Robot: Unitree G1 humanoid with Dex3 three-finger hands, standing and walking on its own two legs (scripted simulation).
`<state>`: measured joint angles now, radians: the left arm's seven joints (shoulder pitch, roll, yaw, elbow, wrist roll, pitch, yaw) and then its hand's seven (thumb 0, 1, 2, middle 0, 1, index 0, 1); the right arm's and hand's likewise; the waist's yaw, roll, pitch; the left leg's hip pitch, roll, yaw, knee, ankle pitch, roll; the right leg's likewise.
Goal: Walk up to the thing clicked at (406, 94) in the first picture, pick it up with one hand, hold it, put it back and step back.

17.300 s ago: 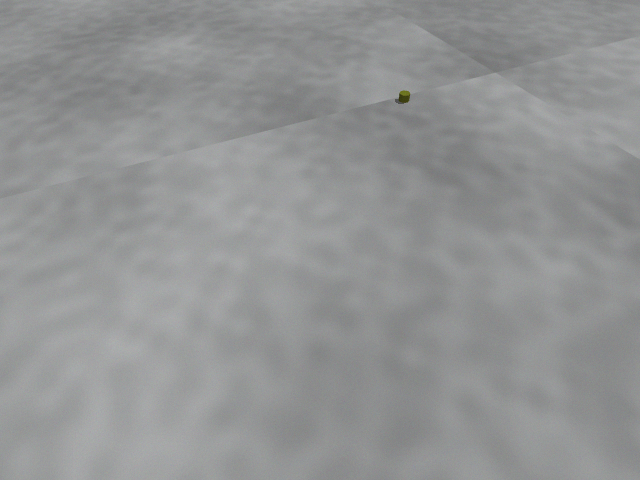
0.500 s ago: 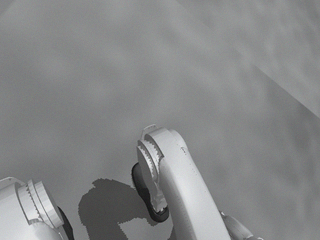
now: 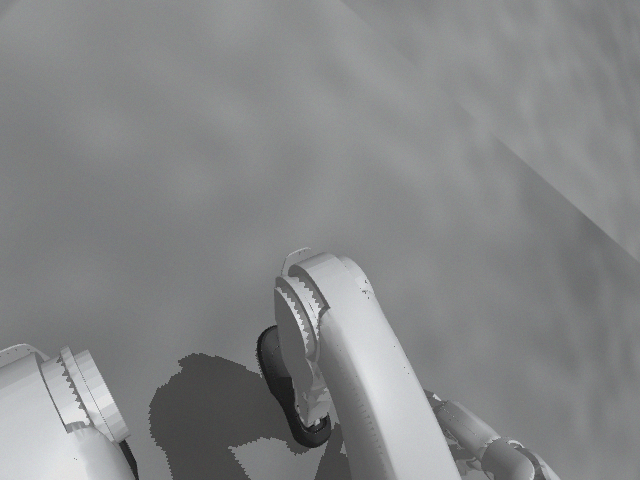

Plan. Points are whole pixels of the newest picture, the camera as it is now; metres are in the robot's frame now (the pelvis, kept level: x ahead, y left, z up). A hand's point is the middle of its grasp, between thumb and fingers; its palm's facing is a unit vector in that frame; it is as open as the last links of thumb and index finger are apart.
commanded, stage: rest palm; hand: left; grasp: from above
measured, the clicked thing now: out of the picture +0.45 +0.34 -0.28
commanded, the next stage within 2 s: close in 0.54 s
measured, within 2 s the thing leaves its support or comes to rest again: neither
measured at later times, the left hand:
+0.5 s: hand out of the picture +0.44 +0.33 -0.26, palm faces -0.44 -0.19 -0.88, open 13.9 cm
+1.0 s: hand out of the picture +0.45 +0.33 -0.25, palm faces -0.42 -0.17 -0.89, open 12.4 cm
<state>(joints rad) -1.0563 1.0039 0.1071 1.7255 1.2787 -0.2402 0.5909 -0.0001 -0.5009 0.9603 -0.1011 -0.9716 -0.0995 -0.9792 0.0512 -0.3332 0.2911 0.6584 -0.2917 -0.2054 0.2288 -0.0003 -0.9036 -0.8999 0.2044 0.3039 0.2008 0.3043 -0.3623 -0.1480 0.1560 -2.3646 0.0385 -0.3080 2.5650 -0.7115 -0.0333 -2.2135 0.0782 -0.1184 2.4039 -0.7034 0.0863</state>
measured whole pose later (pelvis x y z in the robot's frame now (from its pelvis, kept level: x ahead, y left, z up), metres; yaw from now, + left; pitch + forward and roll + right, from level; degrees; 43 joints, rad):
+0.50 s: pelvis +0.00 +0.00 +0.00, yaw -1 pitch +26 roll -15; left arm -1.07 1.05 0.11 1.76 1.25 -0.21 0.61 0.00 -0.47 0.92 -0.10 -1.00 -0.11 -1.00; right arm 0.08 -0.35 0.34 0.66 -0.30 -0.25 0.25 0.00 -0.91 -0.90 0.21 0.30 0.20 0.30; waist -0.39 -0.17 0.20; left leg -2.36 0.04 -0.32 2.57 -0.71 -0.02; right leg -2.20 0.08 -0.13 2.40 -0.69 0.09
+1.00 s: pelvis +0.00 +0.00 +0.00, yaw -1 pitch +26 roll -15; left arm -1.10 1.05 0.09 1.75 1.25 -0.21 0.62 0.00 -0.23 0.74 -0.24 -0.94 -0.28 -0.90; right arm 0.04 -0.35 0.33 0.65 -0.30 -0.26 0.25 0.00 -0.90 -0.90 0.20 0.30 0.20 0.30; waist -0.38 -0.16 0.20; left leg -2.36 0.04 -0.32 2.57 -0.71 -0.03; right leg -2.20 0.08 -0.13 2.39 -0.69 0.09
